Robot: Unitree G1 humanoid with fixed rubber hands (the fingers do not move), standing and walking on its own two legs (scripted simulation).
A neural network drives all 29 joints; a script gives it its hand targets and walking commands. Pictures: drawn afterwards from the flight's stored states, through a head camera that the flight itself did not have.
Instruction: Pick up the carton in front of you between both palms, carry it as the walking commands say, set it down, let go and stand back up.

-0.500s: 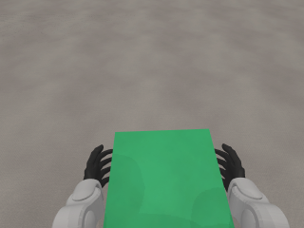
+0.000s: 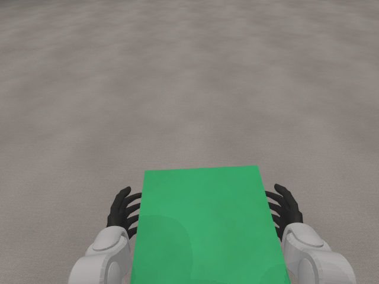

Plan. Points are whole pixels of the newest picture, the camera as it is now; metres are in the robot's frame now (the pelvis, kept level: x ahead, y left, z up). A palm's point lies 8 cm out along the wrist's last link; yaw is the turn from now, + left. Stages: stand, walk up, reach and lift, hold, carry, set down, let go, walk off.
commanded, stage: carry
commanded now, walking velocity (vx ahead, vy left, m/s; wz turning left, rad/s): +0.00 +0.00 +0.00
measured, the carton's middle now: (204, 246) +0.22 +0.00 +0.02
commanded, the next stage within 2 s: hold in 1.50 s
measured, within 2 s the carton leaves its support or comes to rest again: neither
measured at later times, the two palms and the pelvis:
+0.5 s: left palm (119, 247) +0.20 +0.15 +0.08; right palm (294, 245) +0.20 -0.15 +0.08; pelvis -0.03 +0.00 +0.00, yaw +0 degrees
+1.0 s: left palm (129, 246) +0.22 +0.14 +0.03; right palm (285, 244) +0.22 -0.16 +0.03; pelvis -0.05 -0.01 +0.00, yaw +0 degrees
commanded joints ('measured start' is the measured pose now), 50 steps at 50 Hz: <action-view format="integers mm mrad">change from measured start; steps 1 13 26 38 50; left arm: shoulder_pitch -295 -296 -393 -490 -646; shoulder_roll -645 -617 -544 -546 -644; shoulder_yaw -541 -534 -502 -424 -374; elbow -101 -75 100 344 619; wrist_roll -166 -150 -106 -34 16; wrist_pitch -12 2 -76 -256 -516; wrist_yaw -27 -28 -109 -187 -272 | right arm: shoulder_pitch -306 -308 -405 -498 -663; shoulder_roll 642 616 527 537 636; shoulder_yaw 545 540 504 417 375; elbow -113 -88 89 338 601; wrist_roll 173 160 112 29 -4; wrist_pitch -19 -6 -84 -265 -523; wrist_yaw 27 30 115 190 277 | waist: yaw -1 -2 0 0 -2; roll -12 -6 -3 -1 3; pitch -189 -110 -84 -115 -167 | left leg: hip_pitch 129 103 87 85 98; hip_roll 95 100 100 104 102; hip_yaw -77 -91 -103 -105 -110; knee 3 -59 -112 -119 -110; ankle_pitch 566 411 268 248 264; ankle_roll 2 6 10 10 8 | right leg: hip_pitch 70 33 -9 -14 11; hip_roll -117 -115 -109 -109 -105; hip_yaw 74 85 95 96 96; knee -10 -69 -118 -124 -113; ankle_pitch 679 476 283 262 277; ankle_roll -3 -14 -24 -25 -26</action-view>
